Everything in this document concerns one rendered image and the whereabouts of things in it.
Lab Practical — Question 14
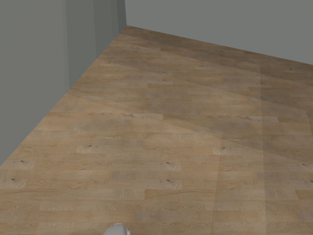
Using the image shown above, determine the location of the robot left thigh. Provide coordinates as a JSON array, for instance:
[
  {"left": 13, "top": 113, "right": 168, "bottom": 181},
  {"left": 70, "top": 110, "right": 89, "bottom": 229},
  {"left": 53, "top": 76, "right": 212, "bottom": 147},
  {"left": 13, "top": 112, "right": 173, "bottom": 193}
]
[{"left": 103, "top": 225, "right": 130, "bottom": 235}]

